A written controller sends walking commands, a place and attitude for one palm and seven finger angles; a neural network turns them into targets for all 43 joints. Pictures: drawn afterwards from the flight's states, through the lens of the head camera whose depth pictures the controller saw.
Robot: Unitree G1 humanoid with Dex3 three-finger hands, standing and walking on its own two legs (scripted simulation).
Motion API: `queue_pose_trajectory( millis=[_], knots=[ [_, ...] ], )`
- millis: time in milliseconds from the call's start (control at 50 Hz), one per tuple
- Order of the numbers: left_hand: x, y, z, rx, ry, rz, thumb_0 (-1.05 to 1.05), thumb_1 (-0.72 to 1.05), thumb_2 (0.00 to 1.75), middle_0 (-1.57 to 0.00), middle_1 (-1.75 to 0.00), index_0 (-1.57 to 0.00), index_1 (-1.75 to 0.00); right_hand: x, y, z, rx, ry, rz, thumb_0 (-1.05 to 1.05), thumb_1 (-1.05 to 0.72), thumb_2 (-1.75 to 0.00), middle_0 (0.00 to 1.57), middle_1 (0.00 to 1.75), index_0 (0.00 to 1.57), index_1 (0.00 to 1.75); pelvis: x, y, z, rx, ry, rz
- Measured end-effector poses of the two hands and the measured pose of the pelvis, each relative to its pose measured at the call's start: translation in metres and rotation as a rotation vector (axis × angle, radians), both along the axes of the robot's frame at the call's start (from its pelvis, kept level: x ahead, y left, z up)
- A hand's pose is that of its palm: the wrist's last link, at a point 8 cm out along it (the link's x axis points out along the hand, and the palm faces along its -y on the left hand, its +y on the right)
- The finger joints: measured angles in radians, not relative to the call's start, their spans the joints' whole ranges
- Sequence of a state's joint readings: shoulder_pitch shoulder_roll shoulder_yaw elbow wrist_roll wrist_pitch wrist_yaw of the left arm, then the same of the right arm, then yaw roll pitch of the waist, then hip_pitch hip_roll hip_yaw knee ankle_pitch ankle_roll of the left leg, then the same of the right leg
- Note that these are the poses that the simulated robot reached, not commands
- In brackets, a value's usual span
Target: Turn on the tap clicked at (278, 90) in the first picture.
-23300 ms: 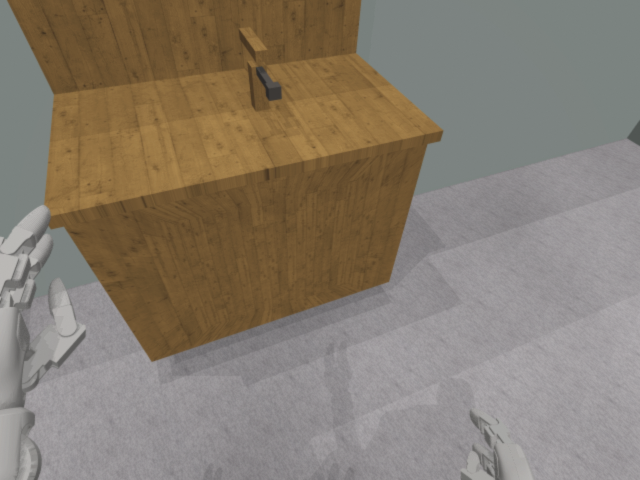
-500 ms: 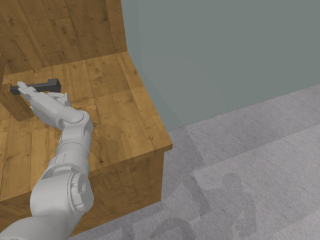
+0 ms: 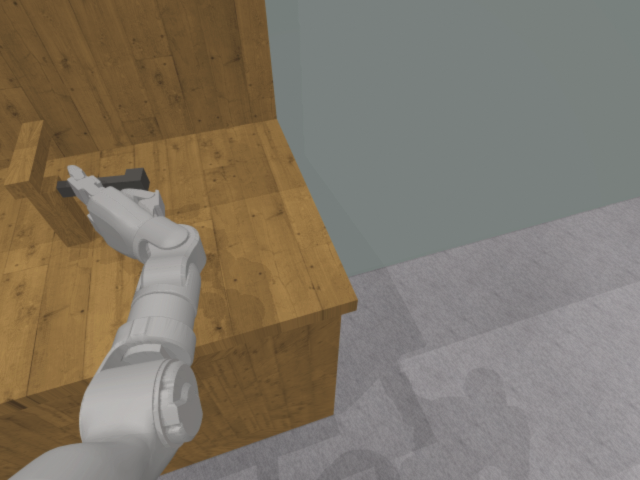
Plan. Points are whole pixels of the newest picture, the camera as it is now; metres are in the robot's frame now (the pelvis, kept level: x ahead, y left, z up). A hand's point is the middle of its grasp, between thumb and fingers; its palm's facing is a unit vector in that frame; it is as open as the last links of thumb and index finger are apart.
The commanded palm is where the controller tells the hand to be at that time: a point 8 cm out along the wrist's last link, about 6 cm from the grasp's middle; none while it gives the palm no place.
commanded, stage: lift the hand up off the lever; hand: left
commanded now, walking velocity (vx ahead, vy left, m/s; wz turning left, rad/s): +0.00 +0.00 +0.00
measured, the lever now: (136, 182) +0.51 +0.26 +0.10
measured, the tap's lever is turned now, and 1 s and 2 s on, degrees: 80 80 80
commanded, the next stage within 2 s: draw the hand back beside the body in 1.68 s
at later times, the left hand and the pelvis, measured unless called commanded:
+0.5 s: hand (140, 194) +0.45 +0.23 +0.13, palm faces +0.82 -0.57 -0.08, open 7.8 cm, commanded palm +0.39 +0.24 +0.14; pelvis +0.00 +0.00 +0.01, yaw +0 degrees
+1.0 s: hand (136, 188) +0.43 +0.22 +0.16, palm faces +0.81 -0.59 -0.07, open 7.8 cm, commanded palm +0.38 +0.24 +0.16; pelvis +0.00 +0.00 +0.01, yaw +0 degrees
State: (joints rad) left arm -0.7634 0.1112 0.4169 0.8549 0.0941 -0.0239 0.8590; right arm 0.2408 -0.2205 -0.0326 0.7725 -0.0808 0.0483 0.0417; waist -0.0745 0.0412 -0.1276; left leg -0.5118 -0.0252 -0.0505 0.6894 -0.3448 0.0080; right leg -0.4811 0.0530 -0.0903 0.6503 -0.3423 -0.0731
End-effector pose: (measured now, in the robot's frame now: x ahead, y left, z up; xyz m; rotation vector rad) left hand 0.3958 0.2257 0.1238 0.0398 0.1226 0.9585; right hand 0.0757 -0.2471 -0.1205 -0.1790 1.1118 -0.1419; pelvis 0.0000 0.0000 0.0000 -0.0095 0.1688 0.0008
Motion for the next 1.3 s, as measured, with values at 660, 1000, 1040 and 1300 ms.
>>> queue_pose_trajectory(
  millis=[660,1000,1040,1300],
  knots=[
    [-0.008,0.013,0.022,-0.019,-0.005,-0.009,0.02,0.90,0.90,-0.15,-0.15,-0.15,-0.15,0.005,0.002,0.009,-0.013,-0.027,-0.016,0.01,-0.90,-0.90,0.20,0.30,0.20,0.30,0.003,0.004,0.009,0.002,-0.048,-0.004],
    [-0.021,0.008,0.037,-0.025,-0.006,-0.011,0.02,0.90,0.90,-0.15,-0.15,-0.15,-0.15,0.030,0.013,0.015,0.009,-0.101,0.023,0.01,-0.90,-0.90,0.20,0.30,0.20,0.30,-0.001,0.005,0.011,0.004,-0.077,-0.003],
    [-0.022,0.009,0.039,-0.026,-0.006,-0.008,0.02,0.90,0.90,-0.15,-0.15,-0.15,-0.15,0.031,0.013,0.016,0.006,-0.107,0.024,0.01,-0.90,-0.90,0.20,0.30,0.20,0.30,-0.002,0.004,0.011,0.005,-0.079,-0.003],
    [-0.025,0.006,0.051,-0.022,-0.016,-0.019,0.01,0.90,0.90,-0.15,-0.15,-0.15,-0.15,0.030,0.004,0.017,-0.005,-0.113,0.020,0.01,-0.90,-0.90,0.20,0.30,0.20,0.30,-0.004,-0.001,0.013,0.008,-0.092,-0.001]
  ],
)
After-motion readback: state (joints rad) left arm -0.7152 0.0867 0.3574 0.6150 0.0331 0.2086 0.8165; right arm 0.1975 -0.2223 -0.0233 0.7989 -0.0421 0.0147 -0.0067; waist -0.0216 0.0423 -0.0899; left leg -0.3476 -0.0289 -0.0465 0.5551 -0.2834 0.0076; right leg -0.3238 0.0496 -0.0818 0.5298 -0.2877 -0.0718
